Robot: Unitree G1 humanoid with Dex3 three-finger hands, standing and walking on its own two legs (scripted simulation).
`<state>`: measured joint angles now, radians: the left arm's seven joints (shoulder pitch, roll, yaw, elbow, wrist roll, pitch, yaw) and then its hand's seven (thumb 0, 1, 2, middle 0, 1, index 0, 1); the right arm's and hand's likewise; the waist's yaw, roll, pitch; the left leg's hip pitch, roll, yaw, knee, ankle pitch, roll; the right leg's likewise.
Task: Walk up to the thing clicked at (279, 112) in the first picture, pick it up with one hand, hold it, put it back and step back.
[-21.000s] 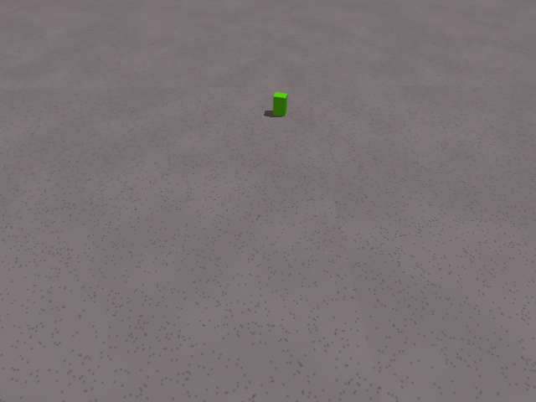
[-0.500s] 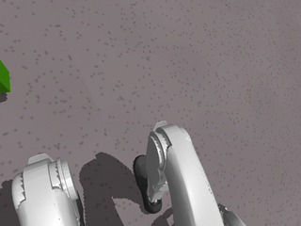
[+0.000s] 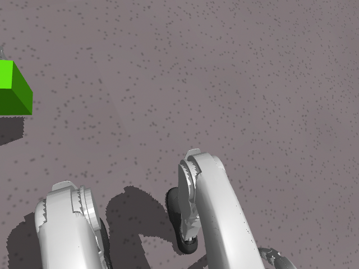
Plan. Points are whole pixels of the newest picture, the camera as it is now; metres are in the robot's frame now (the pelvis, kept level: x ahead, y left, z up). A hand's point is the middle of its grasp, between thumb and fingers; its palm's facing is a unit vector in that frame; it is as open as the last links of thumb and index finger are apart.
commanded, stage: lift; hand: left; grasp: from the side
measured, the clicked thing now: (0, 90) +0.53 +0.28 -0.17
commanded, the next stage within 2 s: hold in 1.60 s
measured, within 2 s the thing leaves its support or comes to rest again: neither
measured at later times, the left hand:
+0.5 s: hand out of the picture +0.47 +0.30 -0.01, palm faces -0.47 -0.05 -0.88, open 9.4 cm
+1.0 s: hand out of the picture +0.38 +0.28 +0.19, palm faces -0.44 -0.07 -0.89, open 9.5 cm
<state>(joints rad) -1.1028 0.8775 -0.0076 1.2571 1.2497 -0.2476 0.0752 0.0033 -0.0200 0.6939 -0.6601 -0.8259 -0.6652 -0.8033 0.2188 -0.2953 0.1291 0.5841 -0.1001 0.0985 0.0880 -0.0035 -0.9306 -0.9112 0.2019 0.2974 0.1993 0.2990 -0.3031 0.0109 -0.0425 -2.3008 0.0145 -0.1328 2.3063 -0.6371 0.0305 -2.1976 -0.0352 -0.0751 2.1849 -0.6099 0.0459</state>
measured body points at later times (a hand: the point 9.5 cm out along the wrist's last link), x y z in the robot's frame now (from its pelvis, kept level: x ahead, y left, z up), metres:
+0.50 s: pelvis +0.00 +0.00 +0.08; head +0.21 +0.06 +0.47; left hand +0.49 +0.30 +0.04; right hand +0.10 -0.27 -0.03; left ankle +0.08 +0.12 -0.33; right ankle +0.12 -0.14 -0.33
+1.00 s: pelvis +0.02 +0.00 +0.25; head +0.13 +0.03 +0.69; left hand +0.40 +0.28 +0.24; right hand +0.15 -0.25 +0.13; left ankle +0.08 +0.12 -0.33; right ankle +0.12 -0.14 -0.33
